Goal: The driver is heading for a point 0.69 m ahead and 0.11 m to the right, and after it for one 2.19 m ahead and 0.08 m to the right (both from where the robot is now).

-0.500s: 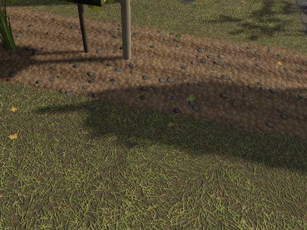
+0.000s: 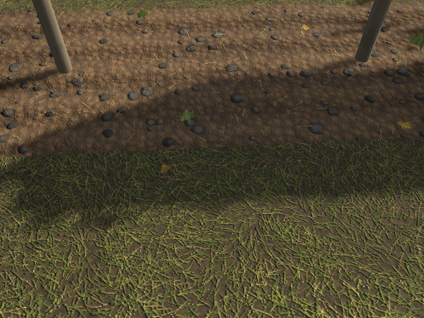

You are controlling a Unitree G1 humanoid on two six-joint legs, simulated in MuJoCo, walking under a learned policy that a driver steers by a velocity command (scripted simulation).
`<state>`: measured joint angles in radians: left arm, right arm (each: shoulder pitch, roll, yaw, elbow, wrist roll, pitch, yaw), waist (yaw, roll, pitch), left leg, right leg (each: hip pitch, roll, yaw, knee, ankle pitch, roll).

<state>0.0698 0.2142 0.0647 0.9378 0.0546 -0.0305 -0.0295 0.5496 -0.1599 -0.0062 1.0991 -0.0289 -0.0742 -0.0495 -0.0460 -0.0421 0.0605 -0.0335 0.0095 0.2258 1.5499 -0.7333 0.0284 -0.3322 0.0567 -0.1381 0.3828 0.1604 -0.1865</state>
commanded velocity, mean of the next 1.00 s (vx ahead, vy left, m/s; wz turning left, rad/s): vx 0.50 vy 0.00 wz -0.55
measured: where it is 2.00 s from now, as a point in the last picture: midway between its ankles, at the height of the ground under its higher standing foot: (290, 249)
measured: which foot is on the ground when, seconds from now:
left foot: up 0.00-0.34, down 0.36-0.92, up 0.94-1.00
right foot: down 0.00-0.38, up 0.40-0.88, down 0.90-1.00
